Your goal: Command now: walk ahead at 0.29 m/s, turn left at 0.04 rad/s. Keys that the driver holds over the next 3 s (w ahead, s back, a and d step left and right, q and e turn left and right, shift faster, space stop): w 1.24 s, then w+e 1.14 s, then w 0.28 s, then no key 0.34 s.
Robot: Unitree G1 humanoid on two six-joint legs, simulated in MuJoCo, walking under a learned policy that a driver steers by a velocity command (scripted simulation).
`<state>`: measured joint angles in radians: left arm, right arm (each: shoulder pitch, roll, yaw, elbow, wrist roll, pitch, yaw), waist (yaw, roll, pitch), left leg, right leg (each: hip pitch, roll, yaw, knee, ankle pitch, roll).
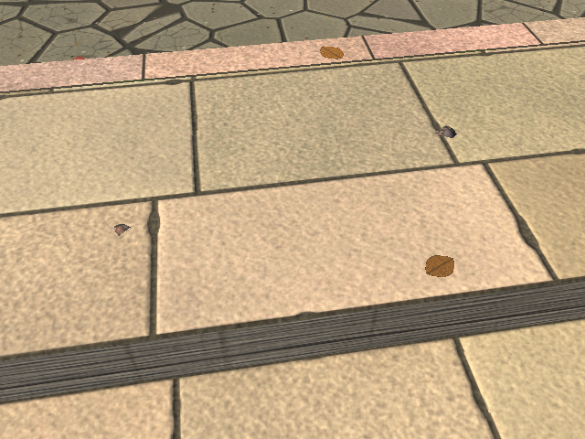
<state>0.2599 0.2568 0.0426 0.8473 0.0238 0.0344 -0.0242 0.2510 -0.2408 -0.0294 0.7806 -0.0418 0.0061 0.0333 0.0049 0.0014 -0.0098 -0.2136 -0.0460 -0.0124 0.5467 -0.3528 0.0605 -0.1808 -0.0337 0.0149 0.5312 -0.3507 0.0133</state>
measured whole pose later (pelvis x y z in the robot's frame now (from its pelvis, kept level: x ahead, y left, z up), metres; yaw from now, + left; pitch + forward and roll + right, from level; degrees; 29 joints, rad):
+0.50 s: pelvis +0.18 -0.06 +0.01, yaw +0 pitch +0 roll +0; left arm 0.33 0.24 0.03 0.88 0.02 -0.07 -0.02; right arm 0.24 -0.28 -0.04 0.89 -0.04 -0.05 0.04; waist 0.00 0.05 0.02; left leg -0.49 0.06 0.00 1.01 -0.23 0.05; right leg -0.08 0.07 -0.05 0.29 -0.21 -0.08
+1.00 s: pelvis +0.44 -0.02 +0.01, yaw -1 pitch +0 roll +0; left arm 0.22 0.25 0.02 0.93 0.04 -0.05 -0.02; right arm 0.27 -0.24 -0.03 0.97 -0.02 -0.09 0.01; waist 0.00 -0.04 0.05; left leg -0.18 -0.08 0.09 0.32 -0.13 0.11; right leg -0.49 -0.06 0.02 1.05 -0.28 -0.04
